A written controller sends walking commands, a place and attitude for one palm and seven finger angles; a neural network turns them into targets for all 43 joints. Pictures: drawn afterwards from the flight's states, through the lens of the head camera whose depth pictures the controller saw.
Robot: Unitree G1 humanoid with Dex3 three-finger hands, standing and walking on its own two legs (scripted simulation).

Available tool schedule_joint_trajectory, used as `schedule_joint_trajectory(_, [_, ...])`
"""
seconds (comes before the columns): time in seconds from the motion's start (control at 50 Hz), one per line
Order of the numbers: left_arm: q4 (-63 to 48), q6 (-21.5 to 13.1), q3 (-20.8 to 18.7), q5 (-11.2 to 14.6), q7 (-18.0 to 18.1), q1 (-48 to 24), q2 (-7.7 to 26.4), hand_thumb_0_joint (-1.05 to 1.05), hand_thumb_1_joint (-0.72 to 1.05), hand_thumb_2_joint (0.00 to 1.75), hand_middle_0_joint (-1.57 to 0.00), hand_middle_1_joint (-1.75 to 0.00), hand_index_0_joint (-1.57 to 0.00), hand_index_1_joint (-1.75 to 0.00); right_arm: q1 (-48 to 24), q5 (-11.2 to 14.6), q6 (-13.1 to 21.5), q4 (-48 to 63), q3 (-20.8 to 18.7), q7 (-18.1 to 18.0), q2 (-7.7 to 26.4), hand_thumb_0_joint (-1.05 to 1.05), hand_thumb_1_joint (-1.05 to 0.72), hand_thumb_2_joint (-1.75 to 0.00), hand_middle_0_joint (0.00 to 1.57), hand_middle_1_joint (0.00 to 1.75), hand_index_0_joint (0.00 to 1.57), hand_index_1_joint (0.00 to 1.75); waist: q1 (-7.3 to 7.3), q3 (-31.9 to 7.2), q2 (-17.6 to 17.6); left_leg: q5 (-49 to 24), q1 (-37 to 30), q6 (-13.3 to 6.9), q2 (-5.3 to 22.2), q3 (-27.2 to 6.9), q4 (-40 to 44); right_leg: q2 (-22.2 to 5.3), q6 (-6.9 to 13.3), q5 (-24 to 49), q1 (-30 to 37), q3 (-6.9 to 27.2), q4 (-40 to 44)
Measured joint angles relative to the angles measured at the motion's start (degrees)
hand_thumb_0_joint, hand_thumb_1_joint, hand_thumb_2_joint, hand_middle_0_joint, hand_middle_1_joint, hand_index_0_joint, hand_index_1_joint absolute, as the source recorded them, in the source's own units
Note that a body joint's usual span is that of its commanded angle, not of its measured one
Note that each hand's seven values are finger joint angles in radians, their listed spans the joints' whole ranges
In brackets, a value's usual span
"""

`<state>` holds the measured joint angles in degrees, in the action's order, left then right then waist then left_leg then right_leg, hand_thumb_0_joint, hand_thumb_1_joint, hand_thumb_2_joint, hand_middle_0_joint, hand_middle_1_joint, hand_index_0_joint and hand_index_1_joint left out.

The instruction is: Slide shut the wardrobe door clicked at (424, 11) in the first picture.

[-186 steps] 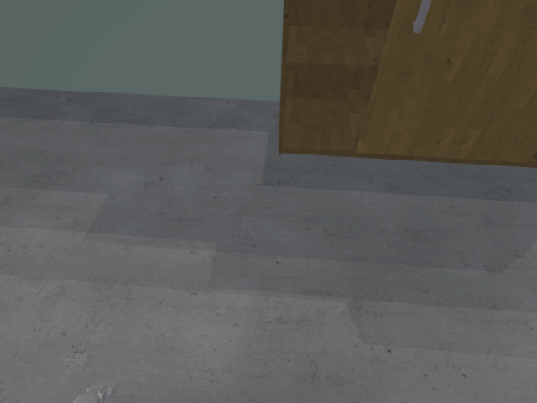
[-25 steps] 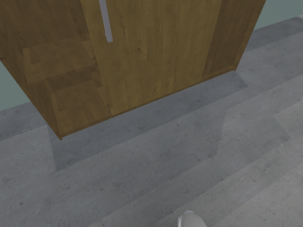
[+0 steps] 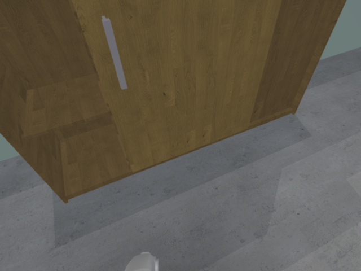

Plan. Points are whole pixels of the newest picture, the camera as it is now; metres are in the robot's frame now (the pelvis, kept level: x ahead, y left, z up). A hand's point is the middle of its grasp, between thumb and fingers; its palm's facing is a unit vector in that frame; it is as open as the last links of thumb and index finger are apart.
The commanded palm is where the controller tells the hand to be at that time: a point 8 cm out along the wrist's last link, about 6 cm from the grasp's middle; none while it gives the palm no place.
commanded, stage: turn to face it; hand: right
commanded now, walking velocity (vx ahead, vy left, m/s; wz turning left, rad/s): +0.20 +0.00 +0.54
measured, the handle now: (114, 55) +0.84 +0.29 +0.08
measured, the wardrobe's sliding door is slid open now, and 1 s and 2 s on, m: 0.42 0.42 0.42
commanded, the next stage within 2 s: take the last steps up to it in 0.74 s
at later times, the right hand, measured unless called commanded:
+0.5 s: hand (238, 246) +0.23 -0.14 -0.17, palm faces -0.19 +0.96 -0.23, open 7.3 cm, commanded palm none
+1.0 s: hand (251, 224) +0.29 -0.18 -0.17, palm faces -0.41 +0.89 -0.21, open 7.3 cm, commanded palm none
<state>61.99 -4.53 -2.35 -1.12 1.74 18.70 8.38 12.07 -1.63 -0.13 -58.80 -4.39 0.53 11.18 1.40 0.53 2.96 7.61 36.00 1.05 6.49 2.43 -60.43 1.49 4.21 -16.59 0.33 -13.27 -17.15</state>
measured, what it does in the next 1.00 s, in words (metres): walks ahead, turning left: left foot, then right foot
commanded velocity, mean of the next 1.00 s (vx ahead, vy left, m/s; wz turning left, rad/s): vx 0.06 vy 0.02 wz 0.36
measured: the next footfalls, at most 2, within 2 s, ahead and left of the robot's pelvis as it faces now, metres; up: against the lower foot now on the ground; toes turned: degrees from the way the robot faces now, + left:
left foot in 0.22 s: +0.21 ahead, +0.12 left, +0.00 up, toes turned +13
right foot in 0.68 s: +0.24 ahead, -0.11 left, +0.00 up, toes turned +15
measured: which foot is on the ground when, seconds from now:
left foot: up 0.00-0.20, down 0.22-0.68, up 0.70-1.00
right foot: down 0.00-0.22, up 0.24-0.66, down 0.68-1.00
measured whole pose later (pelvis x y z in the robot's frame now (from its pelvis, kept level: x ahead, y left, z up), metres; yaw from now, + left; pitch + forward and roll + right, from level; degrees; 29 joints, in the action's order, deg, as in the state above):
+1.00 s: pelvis +0.17 -0.02 +0.00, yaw +27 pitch +1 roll +1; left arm 56.9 -0.8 -1.8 -2.1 1.9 15.7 9.1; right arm 13.2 -1.4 -3.8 -57.3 -4.7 1.1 13.5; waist -0.6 2.5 1.3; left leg 24.5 22.5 2.7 2.5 1.3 -53.7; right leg -4.3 1.0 -14.3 -10.7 -10.4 -24.2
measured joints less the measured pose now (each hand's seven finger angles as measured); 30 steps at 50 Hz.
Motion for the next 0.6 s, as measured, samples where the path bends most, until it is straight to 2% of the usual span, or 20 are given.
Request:
schedule_joint_trajectory(0.08, [1.61, 0.36, 0.33, -0.49, 0.09, 3.24, -0.74, -0.01, 0.92, 0.9, -0.2, -0.3, -0.2, -0.3, -1.8, 0.08, -0.57, 0.62, 0.41, 0.45, -0.55, 0.0, -0.92, -0.9, 0.19, 0.3, 0.2, 0.3, -1.48, 1.8, -1.18, 0.72, -2.47, -1.23, -1.12, 2.39, 9.69, -0.45, -1.02, -2.92, 3.18, -1.79, 0.18])
schedule_joint_trajectory(0.14, [2.59, 1.0, 0.44, -0.65, 0.17, 4.89, -1.04, 0.0, 0.91, 0.9, -0.2, -0.3, -0.2, -0.3, -2.98, 0.09, -0.59, 1.26, 0.8, 0.61, -1.1, 0.0, -0.92, -0.9, 0.19, 0.3, 0.2, 0.3, -2.72, 3.86, -2.59, 3.24, -5.76, -2.71, -3.04, 4.48, 17.15, -1.84, -2.26, -6.55, 4.36, -3.28, -2.57])
schedule_joint_trajectory(0.18, [3.18, 1.73, 0.4, -0.45, 0.12, 5.87, -1.06, 0.0, 0.91, 0.9, -0.2, -0.3, -0.2, -0.3, -3.18, -0.01, -0.03, 1.92, 1.01, 0.72, -1.35, 0.0, -0.92, -0.9, 0.19, 0.3, 0.2, 0.3, -2.92, 4.95, -3.56, 3.6, -8.81, -3.74, -4.88, 5.92, 21.13, -3.55, -3.21, -10.0, 3.96, -4.4, -7.6])
schedule_joint_trajectory(0.22, [3.58, 2.67, 0.34, 0.15, -0.16, 6.85, -1.3, 0.01, 0.9, 0.9, -0.2, -0.3, -0.2, -0.3, -2.57, -0.2, 1.37, 2.66, 1.13, 0.81, -0.98, 0.0, -0.91, -0.9, 0.19, 0.3, 0.2, 0.3, -2.5, 5.26, -3.34, 0.34, -12.46, -5.63, -5.91, 6.33, 25.03, -5.8, -4.09, -11.52, -0.42, -4.53, -20.87])
schedule_joint_trajectory(0.26, [3.34, 3.78, 0.13, 0.76, -0.12, 5.0, -0.83, 0.01, 0.9, 0.9, -0.2, -0.3, -0.2, -0.3, -2.64, 0.63, 2.24, 2.78, 1.18, 0.29, -1.2, 0.0, -0.91, -0.9, 0.19, 0.3, 0.2, 0.3, -2.19, 6.64, -4.22, 4.59, -12.24, -7.08, -7.33, 6.01, 22.12, -6.53, -5.37, -13.45, -9.69, 2.03, -41.54])
schedule_joint_trajectory(0.28, [2.81, 4.21, -0.06, 0.85, -0.01, 3.71, -0.53, 0.01, 0.9, 0.9, -0.2, -0.3, -0.2, -0.3, -2.54, 0.97, 2.15, 2.79, 1.26, -0.03, -1.35, 0.0, -0.91, -0.9, 0.19, 0.3, 0.2, 0.3, -2.17, 7.22, -4.58, 5.79, -13.08, -7.29, -7.98, 5.81, 22.42, -6.33, -5.73, -12.98, -13.67, 4.97, -48.42])
schedule_joint_trajectory(0.32, [1.24, 4.84, -0.29, 0.67, 0.01, 0.67, 0.02, 0.01, 0.9, 0.9, -0.2, -0.3, -0.2, -0.3, -1.93, 1.33, 1.63, 2.64, 1.26, -0.63, -1.45, 0.0, -0.91, -0.9, 0.2, 0.3, 0.2, 0.3, -1.97, 7.37, -4.62, 5.55, -14.85, -6.93, -9.0, 4.82, 25.09, -6.68, -6.46, -10.58, -20.36, 8.24, -54.65])
schedule_joint_trajectory(0.38, [-2.13, 5.39, -0.51, 0.11, 0.1, -4.37, 0.75, 0.01, 0.91, 0.9, -0.2, -0.3, -0.2, -0.3, -1.17, 1.05, 0.84, 1.86, 1.27, -1.25, -1.59, 0.0, -0.91, -0.9, 0.2, 0.3, 0.2, 0.3, -2.04, 6.53, -4.18, 3.34, -16.34, -6.68, -9.71, 2.73, 29.44, -7.85, -7.56, -7.84, -27.42, 10.87, -52.48])
schedule_joint_trajectory(0.44, [-5.23, 5.36, -0.67, -0.11, 0.07, -8.54, 1.41, 0.01, 0.91, 0.9, -0.2, -0.3, -0.2, -0.3, -0.82, 0.62, 0.31, 1.27, 1.24, -1.22, -1.85, 0.0, -0.91, -0.9, 0.2, 0.3, 0.2, 0.3, -1.88, 5.23, -4.14, 2.17, -16.73, -6.35, -9.88, 0.5, 31.77, -8.48, -8.44, -5.7, -30.51, 12.51, -46.03])
schedule_joint_trajectory(0.52, [-7.4, 5.39, -0.63, -0.18, -0.1, -11.81, 1.94, 0.01, 0.91, 0.9, -0.2, -0.3, -0.2, -0.3, -0.62, 0.35, -0.17, 1.61, 0.93, -0.76, -1.88, 0.01, -0.91, -0.9, 0.2, 0.3, 0.2, 0.3, -0.92, 3.31, -4.38, 2.05, -16.94, -5.39, -10.05, -2.02, 32.52, -8.07, -9.12, -4.49, -29.73, 13.29, -38.52])
schedule_joint_trajectory(0.6, [-8.12, 5.52, -0.44, 0.14, -0.13, -12.94, 1.91, 0.0, 0.91, 0.9, -0.2, -0.3, -0.2, -0.3, -0.58, 0.08, -0.55, 3.0, 0.42, -0.63, -1.29, 0.01, -0.91, -0.9, 0.2, 0.3, 0.2, 0.3, 0.48, 1.81, -3.8, 2.76, -16.85, -4.24, -10.14, -4.12, 31.65, -6.12, -9.07, -6.13, -24.82, 12.64, -29.68])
